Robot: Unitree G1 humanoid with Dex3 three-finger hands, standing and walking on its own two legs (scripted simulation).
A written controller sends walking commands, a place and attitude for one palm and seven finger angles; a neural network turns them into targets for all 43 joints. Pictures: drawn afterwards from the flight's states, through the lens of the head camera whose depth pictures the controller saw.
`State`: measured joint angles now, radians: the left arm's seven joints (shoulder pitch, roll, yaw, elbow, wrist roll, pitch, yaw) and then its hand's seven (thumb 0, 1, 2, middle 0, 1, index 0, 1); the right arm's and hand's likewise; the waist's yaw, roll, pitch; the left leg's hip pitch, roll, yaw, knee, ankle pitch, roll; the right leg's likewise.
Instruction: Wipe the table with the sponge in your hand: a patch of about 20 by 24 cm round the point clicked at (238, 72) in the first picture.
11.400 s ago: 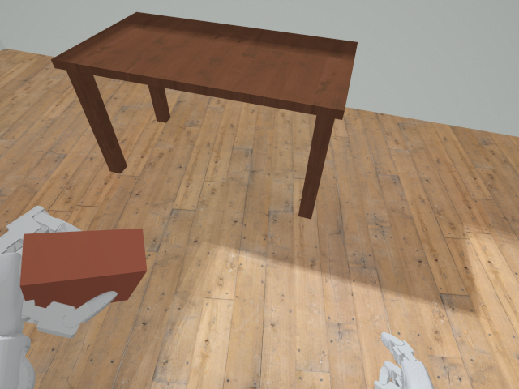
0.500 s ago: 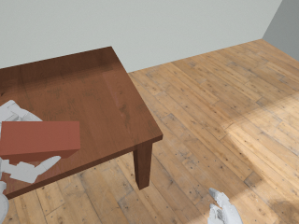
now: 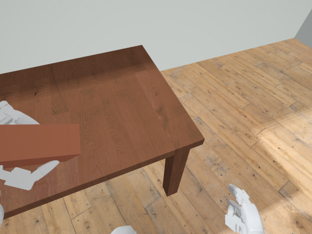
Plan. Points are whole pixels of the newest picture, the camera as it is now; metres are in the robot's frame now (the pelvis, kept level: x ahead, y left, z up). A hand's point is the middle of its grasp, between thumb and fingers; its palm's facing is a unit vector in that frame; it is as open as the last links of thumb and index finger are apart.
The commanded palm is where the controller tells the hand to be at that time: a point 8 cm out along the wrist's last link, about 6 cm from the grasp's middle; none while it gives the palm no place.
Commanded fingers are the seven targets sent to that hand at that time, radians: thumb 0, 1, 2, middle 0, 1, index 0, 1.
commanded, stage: shuffle to correct the standing spot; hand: left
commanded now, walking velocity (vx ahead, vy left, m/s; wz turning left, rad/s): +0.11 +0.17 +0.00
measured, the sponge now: (49, 146) +0.24 +0.21 +0.17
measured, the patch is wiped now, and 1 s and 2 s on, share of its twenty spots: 0.00 0.00 0.00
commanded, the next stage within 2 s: come to a stop and stand still in 0.02 s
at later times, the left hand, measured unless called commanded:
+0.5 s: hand out of the picture +0.22 +0.32 +0.19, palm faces +0.34 -0.83 -0.43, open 9.6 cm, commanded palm +0.17 +0.35 +0.20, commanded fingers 0.00 0.10 1.30 -1.20 -1.60 -1.20 -1.60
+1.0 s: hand out of the picture +0.26 +0.34 +0.18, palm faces +0.33 -0.85 -0.41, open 9.6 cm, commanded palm +0.20 +0.36 +0.20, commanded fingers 0.00 0.10 1.30 -1.20 -1.60 -1.20 -1.60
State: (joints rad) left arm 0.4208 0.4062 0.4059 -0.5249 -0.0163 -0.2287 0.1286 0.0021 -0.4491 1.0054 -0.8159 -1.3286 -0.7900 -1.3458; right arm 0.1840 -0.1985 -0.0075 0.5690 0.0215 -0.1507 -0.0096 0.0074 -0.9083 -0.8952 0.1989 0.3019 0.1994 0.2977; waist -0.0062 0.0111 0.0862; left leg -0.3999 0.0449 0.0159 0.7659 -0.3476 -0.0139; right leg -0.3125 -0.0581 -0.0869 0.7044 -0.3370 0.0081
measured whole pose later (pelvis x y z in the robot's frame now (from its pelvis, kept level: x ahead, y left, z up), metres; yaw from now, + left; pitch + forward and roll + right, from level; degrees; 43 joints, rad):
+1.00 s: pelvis +0.04 +0.09 +0.02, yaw -1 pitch +4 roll +0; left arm 0.44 0.44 0.37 -0.40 -0.10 -0.29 0.10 0.00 -0.45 1.01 -0.82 -1.33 -0.79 -1.34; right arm 0.27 -0.26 0.03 0.59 0.02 -0.18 0.03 0.01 -0.91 -0.89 0.20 0.30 0.20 0.30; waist 0.02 -0.03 0.01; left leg -0.29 -0.03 0.03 0.49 -0.26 0.04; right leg -0.24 0.05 -0.06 0.45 -0.28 -0.05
